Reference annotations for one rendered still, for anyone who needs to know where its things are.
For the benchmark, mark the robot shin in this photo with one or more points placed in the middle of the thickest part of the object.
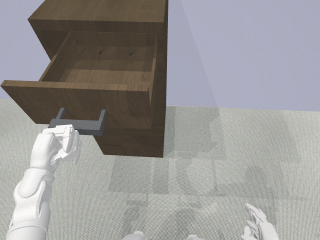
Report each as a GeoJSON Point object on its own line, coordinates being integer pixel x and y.
{"type": "Point", "coordinates": [190, 236]}
{"type": "Point", "coordinates": [138, 232]}

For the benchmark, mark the left robot hand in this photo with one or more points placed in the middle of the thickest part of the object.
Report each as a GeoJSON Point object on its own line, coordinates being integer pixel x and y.
{"type": "Point", "coordinates": [63, 140]}

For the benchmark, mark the cabinet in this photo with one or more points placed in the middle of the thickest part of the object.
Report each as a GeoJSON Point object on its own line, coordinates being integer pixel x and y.
{"type": "Point", "coordinates": [54, 19]}

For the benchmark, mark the right robot hand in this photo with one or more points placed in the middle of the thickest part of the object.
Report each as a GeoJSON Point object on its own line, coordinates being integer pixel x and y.
{"type": "Point", "coordinates": [264, 230]}

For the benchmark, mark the handle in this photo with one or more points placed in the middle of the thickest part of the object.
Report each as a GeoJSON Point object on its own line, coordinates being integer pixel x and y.
{"type": "Point", "coordinates": [84, 127]}

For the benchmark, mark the drawer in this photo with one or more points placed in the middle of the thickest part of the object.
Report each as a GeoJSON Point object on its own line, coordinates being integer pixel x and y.
{"type": "Point", "coordinates": [95, 71]}

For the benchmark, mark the robot left forearm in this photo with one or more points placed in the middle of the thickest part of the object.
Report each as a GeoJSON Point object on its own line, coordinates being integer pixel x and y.
{"type": "Point", "coordinates": [31, 216]}

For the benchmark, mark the right robot shin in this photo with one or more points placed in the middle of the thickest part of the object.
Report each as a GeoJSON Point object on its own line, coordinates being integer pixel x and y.
{"type": "Point", "coordinates": [190, 236]}

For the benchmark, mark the left robot shin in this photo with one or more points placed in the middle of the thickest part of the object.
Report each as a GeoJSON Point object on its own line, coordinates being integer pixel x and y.
{"type": "Point", "coordinates": [138, 232]}

